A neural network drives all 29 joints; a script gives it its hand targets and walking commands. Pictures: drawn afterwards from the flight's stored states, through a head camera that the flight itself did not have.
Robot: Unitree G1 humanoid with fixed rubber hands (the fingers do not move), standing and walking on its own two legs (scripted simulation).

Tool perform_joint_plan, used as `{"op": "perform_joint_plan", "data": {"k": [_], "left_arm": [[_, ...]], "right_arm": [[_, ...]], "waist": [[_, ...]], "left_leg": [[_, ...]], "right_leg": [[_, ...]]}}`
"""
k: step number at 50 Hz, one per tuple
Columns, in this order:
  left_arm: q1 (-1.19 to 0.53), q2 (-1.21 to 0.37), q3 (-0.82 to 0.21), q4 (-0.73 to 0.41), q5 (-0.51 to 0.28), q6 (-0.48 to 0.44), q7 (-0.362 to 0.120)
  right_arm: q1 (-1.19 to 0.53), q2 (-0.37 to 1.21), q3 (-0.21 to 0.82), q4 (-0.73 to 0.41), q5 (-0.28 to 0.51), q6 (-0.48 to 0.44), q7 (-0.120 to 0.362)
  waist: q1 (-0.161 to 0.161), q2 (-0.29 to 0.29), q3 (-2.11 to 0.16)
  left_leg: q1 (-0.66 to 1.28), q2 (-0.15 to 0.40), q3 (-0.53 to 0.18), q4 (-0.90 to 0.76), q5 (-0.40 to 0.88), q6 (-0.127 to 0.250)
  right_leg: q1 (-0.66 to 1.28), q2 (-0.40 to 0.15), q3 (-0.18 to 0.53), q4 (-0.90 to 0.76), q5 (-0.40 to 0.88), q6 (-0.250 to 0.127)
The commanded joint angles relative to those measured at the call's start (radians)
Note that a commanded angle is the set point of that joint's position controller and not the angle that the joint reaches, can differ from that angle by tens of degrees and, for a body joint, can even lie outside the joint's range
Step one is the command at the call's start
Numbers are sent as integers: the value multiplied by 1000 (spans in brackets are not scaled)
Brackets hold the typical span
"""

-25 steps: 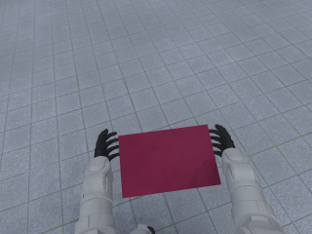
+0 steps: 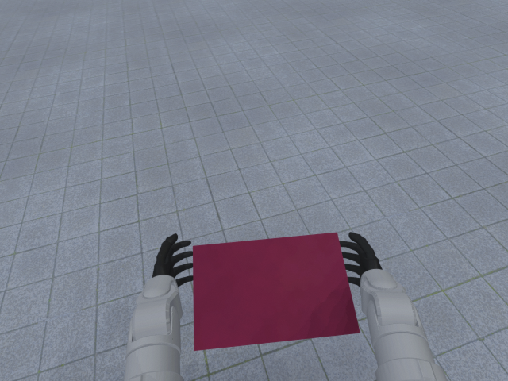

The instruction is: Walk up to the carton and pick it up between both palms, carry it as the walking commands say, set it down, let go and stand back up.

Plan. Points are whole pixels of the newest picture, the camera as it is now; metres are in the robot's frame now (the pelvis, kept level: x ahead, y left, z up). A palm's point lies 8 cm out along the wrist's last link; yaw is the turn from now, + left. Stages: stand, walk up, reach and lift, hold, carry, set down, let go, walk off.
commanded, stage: reach and lift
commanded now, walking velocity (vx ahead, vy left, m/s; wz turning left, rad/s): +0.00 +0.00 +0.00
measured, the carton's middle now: (268, 294) +0.32 +0.03 -0.09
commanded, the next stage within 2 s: hold in 1.88 s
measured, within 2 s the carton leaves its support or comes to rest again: neither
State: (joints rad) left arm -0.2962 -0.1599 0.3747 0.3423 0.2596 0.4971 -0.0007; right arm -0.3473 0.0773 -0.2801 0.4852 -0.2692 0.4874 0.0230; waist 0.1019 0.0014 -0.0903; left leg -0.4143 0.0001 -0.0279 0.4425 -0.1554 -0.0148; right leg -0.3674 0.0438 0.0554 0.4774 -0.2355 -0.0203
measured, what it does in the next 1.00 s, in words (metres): stands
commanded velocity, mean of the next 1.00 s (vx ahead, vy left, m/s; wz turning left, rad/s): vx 0.00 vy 0.00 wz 0.00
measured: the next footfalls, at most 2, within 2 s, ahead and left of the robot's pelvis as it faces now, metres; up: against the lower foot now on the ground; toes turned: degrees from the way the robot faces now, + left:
none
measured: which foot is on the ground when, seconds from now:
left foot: down 0.00-1.00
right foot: down 0.00-1.00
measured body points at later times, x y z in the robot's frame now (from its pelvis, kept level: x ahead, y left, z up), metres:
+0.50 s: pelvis +0.00 -0.01 +0.01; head -0.04 -0.01 +0.46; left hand +0.28 +0.20 +0.06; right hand +0.32 -0.14 +0.05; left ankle +0.04 +0.13 -0.74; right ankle +0.00 -0.11 -0.74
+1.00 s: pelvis +0.01 +0.00 +0.01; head -0.03 +0.01 +0.46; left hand +0.30 +0.19 +0.06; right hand +0.32 -0.15 +0.04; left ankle +0.04 +0.13 -0.74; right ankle +0.00 -0.11 -0.74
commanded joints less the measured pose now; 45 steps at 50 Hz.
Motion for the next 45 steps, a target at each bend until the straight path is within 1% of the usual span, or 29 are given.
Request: {"op": "perform_joint_plan", "data": {"k": [1,8,16,21,24,28,35,45], "left_arm": [[-471,-900,-623,44,-207,34,-292],[-465,-902,-645,-13,-230,95,-289],[-465,-879,-643,-63,-240,155,-287],[-482,-871,-648,-86,-240,187,-292],[-484,-859,-632,-78,-230,202,-296],[-493,-855,-616,-68,-223,213,-301],[-509,-862,-621,-75,-226,215,-304],[-479,-871,-640,-84,-232,213,-300]], "right_arm": [[-568,922,554,-97,222,-42,289],[-573,917,579,-163,247,14,291],[-590,908,599,-229,270,75,288],[-602,908,593,-248,271,110,285],[-597,899,568,-236,261,128,284],[-603,893,546,-222,256,141,285],[-614,892,542,-236,264,146,287],[-586,876,556,-275,275,153,286]], "waist": [[2,-10,-368],[-3,-4,-303],[2,-11,-233],[-12,-13,-202],[-21,-13,-165],[-27,-13,-144],[-37,-6,-165],[-58,-4,-191]], "left_leg": [[353,-74,-12,-17,280,-6],[433,-73,-15,-64,274,-6],[483,-74,-15,-108,233,3],[512,-77,-13,-134,198,7],[510,-79,-12,-146,172,8],[507,-80,-9,-152,150,9],[513,-82,-14,-145,152,7],[529,-82,-28,-141,210,1]], "right_leg": [[92,49,32,-97,191,9],[145,47,26,-141,166,4],[196,39,34,-183,139,3],[218,33,38,-211,118,5],[220,29,40,-227,98,5],[223,28,41,-237,81,6],[236,31,39,-235,97,8],[260,34,32,-228,174,14]]}}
